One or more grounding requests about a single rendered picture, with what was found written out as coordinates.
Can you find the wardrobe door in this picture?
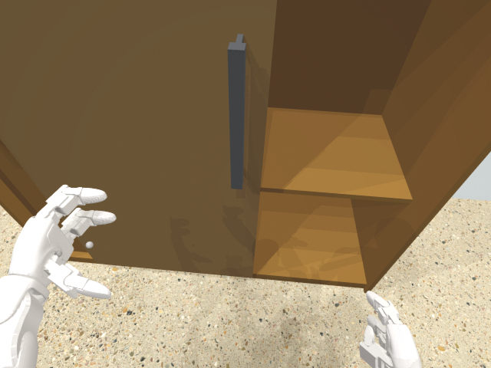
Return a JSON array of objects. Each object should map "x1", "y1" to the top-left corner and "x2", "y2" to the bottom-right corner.
[
  {"x1": 0, "y1": 140, "x2": 87, "y2": 252},
  {"x1": 0, "y1": 0, "x2": 277, "y2": 278}
]

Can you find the robot left forearm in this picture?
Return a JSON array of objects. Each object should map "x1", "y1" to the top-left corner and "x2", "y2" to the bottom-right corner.
[{"x1": 0, "y1": 274, "x2": 50, "y2": 368}]

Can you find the right robot hand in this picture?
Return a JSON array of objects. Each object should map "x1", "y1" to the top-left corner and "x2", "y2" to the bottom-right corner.
[{"x1": 359, "y1": 291, "x2": 422, "y2": 368}]

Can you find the left robot hand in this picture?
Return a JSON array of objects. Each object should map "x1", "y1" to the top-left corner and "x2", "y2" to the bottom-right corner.
[{"x1": 8, "y1": 185, "x2": 117, "y2": 299}]

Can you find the handle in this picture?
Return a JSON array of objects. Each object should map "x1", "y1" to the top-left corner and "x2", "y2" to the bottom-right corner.
[{"x1": 228, "y1": 34, "x2": 246, "y2": 189}]

